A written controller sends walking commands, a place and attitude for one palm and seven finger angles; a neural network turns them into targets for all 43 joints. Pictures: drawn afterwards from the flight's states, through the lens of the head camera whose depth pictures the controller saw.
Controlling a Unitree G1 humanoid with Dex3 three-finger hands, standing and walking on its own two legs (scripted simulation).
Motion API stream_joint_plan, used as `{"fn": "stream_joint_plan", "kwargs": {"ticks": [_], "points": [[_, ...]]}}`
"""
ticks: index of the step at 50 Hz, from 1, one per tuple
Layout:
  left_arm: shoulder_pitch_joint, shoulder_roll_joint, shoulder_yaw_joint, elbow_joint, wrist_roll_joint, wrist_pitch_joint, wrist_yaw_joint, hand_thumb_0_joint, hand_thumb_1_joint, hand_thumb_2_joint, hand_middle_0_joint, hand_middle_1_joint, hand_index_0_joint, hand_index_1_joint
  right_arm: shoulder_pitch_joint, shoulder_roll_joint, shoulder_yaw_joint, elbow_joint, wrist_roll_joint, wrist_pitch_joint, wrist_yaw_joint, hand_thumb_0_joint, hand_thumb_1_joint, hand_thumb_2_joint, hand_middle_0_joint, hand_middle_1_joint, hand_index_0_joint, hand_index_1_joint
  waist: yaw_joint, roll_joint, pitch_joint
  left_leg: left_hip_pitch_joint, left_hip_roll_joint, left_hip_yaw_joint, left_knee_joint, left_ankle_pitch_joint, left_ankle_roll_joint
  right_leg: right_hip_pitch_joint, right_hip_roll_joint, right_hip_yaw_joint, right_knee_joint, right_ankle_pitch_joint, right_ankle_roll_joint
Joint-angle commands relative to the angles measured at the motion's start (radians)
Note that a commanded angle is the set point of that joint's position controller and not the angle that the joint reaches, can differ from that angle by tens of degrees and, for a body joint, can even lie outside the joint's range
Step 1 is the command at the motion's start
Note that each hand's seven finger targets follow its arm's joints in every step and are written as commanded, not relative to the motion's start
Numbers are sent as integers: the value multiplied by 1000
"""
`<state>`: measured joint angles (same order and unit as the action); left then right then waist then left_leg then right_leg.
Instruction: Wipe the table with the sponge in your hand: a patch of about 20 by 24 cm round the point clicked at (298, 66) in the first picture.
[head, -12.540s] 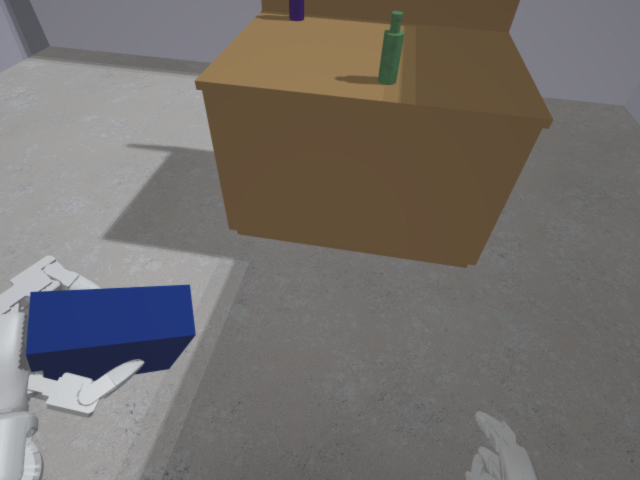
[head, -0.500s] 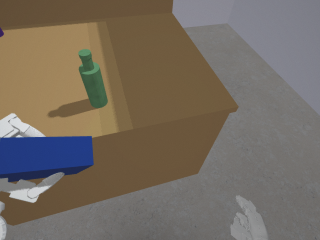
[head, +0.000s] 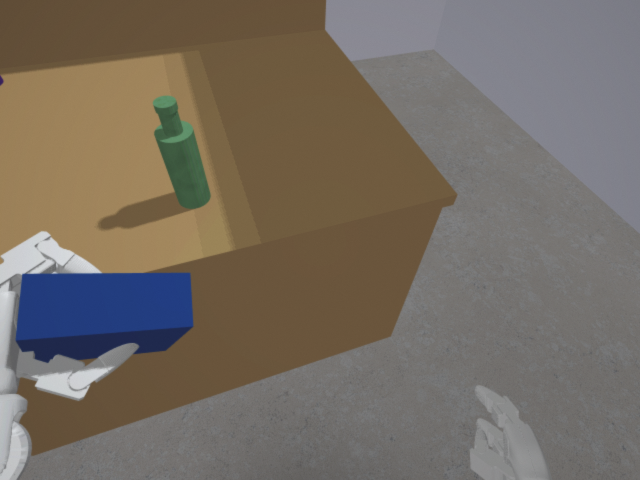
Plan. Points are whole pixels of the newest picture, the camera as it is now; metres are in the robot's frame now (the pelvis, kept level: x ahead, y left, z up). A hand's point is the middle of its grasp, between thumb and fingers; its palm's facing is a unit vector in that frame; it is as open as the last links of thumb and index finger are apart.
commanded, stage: come to a stop and stand still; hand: left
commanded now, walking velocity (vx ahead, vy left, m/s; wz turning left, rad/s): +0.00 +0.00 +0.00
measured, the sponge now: (132, 318) +0.24 +0.20 +0.13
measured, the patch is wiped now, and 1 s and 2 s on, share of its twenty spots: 0.00 0.00 0.00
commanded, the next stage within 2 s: look again from close up in 0.18 s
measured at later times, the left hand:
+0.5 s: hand (42, 308) +0.24 +0.28 +0.14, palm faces +0.38 -0.85 -0.36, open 9.4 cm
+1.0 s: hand (35, 292) +0.25 +0.29 +0.15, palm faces +0.40 -0.84 -0.38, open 9.4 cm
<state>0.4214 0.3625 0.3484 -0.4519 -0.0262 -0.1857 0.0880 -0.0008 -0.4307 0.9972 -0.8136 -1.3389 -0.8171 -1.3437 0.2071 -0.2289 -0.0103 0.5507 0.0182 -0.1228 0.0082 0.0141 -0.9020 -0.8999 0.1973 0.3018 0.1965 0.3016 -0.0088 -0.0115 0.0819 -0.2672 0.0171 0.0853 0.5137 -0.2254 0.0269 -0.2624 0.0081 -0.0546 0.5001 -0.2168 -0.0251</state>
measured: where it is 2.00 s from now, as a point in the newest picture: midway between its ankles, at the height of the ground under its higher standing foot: outside the picture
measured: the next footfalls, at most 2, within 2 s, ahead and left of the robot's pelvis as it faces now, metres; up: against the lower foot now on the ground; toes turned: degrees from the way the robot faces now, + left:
right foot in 1.48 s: +0.13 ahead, -0.02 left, +0.00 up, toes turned -11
left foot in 1.80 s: +0.15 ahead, +0.29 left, +0.00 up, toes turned +1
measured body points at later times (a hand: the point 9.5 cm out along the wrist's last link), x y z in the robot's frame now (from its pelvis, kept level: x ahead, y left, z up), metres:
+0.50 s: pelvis +0.02 +0.02 +0.01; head +0.03 +0.04 +0.46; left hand +0.21 +0.32 +0.16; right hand +0.21 -0.17 -0.06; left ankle +0.03 +0.10 -0.74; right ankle +0.03 -0.10 -0.74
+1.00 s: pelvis +0.03 +0.04 +0.00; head +0.04 +0.04 +0.45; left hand +0.22 +0.33 +0.17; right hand +0.22 -0.19 -0.07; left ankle +0.03 +0.10 -0.74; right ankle +0.03 -0.10 -0.73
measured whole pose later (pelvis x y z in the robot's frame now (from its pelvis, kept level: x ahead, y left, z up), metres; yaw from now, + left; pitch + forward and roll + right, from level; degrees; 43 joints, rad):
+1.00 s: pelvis +0.03 +0.04 +0.00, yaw +0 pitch -1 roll +0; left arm 0.42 0.35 0.34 -0.42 -0.04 -0.15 0.12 0.00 -0.43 1.00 -0.81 -1.35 -0.82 -1.35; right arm 0.20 -0.23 0.02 0.55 -0.01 -0.07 -0.05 0.01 -0.90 -0.90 0.20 0.30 0.20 0.30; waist 0.03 0.00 0.02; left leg -0.23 -0.03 0.11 0.53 -0.29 0.08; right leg -0.24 -0.04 -0.02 0.54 -0.28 0.00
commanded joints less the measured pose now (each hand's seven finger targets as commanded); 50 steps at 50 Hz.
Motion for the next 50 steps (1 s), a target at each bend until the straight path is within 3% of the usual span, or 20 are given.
{"fn": "stream_joint_plan", "kwargs": {"ticks": [1,3,5,12,13,14,18,20,23,25,30,33,36,39,42,43,44,47,48,50], "points": [[-92,232,202,-232,-17,-74,38,0,100,1300,-1200,-1600,-1200,-1600,-103,-95,-19,-165,-7,-52,-40,0,-900,-900,200,300,200,300,32,53,-120,3,47,-117,-123,-170,7,-7,-90,136,-182,-223,-18],[-184,266,217,-269,-12,-85,45,0,100,1300,-1200,-1600,-1200,-1600,-104,-99,-15,-161,-14,-59,-55,0,-900,-900,200,300,200,300,30,149,-119,9,67,-145,-182,-215,9,2,-65,122,-154,-205,-15],[-211,210,166,-212,-4,-84,42,0,100,1300,-1200,-1600,-1200,-1600,-91,-95,-11,-153,-14,-74,-59,0,-900,-900,200,300,200,300,35,183,-128,-13,84,-153,-224,-275,16,57,-41,86,-118,-148,-5],[-212,103,26,-141,16,-63,32,0,100,1300,-1200,-1600,-1200,-1600,-84,-92,-1,-131,-22,-100,-46,0,-900,-900,200,300,200,300,39,58,-113,19,59,-136,-226,-219,-1,57,-37,92,-199,-102,4],[-205,106,29,-127,16,-57,32,0,100,1300,-1200,-1600,-1200,-1600,-89,-96,-2,-131,-23,-98,-46,0,-900,-900,200,300,200,300,36,90,-106,34,54,-133,-237,-201,-8,42,-34,91,-201,-100,2],[-203,104,26,-122,17,-54,33,0,100,1300,-1200,-1600,-1200,-1600,-86,-90,3,-130,-24,-93,-45,0,-900,-900,200,300,200,300,38,82,-109,34,58,-141,-244,-189,-10,48,-31,83,-198,-86,2],[-171,165,95,-127,9,-45,39,0,100,1300,-1200,-1600,-1200,-1600,-98,-89,6,-136,-31,-72,-49,0,-900,-900,200,300,200,300,41,65,-141,52,43,-123,-218,-46,-21,84,-38,80,-202,8,0],[-161,158,97,-150,-2,-45,36,0,100,1300,-1200,-1600,-1200,-1600,-97,-81,9,-143,-31,-61,-51,0,-900,-900,200,300,200,300,41,53,-167,59,37,-116,-198,33,-25,115,-40,75,-191,78,0],[-132,181,120,-198,-11,-44,35,0,100,1300,-1200,-1600,-1200,-1600,-105,-83,8,-154,-32,-55,-53,0,-900,-900,200,300,200,300,40,113,-205,106,29,-106,-177,182,-36,132,-38,60,-153,184,-1],[-123,169,110,-239,-17,-45,35,0,100,1300,-1200,-1600,-1200,-1600,-99,-81,8,-156,-30,-50,-53,0,-900,-900,200,300,200,300,41,119,-243,141,34,-106,-154,306,-43,151,-32,42,-123,240,3],[-88,162,102,-249,-23,-37,35,0,100,1300,-1200,-1600,-1200,-1600,-95,-89,1,-157,-23,-40,-53,0,-900,-900,200,300,200,300,38,122,-259,198,44,-105,-130,480,-73,129,-22,17,-88,271,11],[-60,162,109,-217,-24,-29,37,0,100,1300,-1200,-1600,-1200,-1600,-102,-94,-3,-156,-21,-30,-55,0,-900,-900,200,300,200,300,39,113,-248,192,47,-108,-133,466,-77,125,-26,18,-93,255,10],[-55,151,97,-195,-24,-30,43,0,100,1300,-1200,-1600,-1200,-1600,-107,-100,-11,-155,-25,-19,-55,0,-900,-900,200,300,200,300,35,57,-234,113,37,-85,-109,209,-43,151,-64,64,-130,210,-9],[-78,151,91,-192,-26,-33,50,0,100,1300,-1200,-1600,-1200,-1600,-116,-106,-13,-157,-31,-13,-59,0,-900,-900,200,300,200,300,26,25,-190,49,20,-88,-93,-3,-22,103,-102,142,-159,32,-38],[-138,158,82,-204,-21,-40,54,0,100,1300,-1200,-1600,-1200,-1600,-116,-113,-17,-153,-30,-8,-60,0,-900,-900,200,300,200,300,14,45,-135,38,13,-91,-73,-101,-8,13,-117,181,-184,-144,-54],[-145,182,100,-211,-20,-40,57,0,100,1300,-1200,-1600,-1200,-1600,-126,-117,-16,-154,-33,-6,-63,0,-900,-900,200,300,200,300,15,69,-127,41,18,-99,-84,-112,-6,-3,-114,180,-168,-162,-55],[-146,163,87,-209,-19,-42,57,0,100,1300,-1200,-1600,-1200,-1600,-120,-111,-14,-154,-32,-4,-63,0,-900,-900,200,300,200,300,13,68,-123,35,27,-109,-95,-121,-2,-1,-105,164,-140,-157,-54],[-132,174,106,-223,-20,-48,58,0,100,1300,-1200,-1600,-1200,-1600,-115,-116,-18,-158,-27,-6,-61,0,-900,-900,200,300,200,300,20,118,-158,47,64,-146,-148,-82,3,33,-59,93,0,-31,-38],[-121,190,121,-230,-21,-47,60,0,100,1300,-1200,-1600,-1200,-1600,-119,-120,-18,-161,-25,-7,-62,0,-900,-900,200,300,200,300,21,158,-171,73,83,-164,-170,-42,-8,24,-48,61,67,9,-30],[-101,179,118,-241,-23,-50,59,0,100,1300,-1200,-1600,-1200,-1600,-110,-116,-17,-164,-23,-7,-57,0,-900,-900,200,300,200,300,27,160,-177,97,106,-165,-156,99,-9,17,-34,9,108,23,-17]]}}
